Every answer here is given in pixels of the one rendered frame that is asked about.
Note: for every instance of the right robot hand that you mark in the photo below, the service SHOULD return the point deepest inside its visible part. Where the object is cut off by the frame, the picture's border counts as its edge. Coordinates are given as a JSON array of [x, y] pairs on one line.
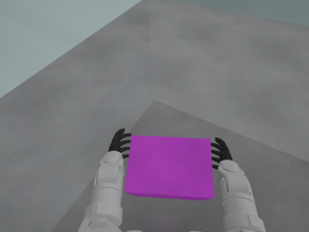
[[223, 153]]

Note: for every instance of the right robot forearm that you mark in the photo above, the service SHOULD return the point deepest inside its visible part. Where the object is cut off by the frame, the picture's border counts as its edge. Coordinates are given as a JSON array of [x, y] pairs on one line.
[[237, 200]]

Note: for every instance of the carton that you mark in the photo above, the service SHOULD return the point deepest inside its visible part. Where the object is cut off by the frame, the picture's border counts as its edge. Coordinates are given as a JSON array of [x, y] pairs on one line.
[[170, 167]]

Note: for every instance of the left robot forearm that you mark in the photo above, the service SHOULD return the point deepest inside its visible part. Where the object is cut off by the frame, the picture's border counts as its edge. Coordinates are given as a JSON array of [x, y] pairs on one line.
[[105, 209]]

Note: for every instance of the left robot hand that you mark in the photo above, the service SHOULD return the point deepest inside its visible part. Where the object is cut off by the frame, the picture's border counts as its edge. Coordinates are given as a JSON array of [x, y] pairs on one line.
[[117, 143]]

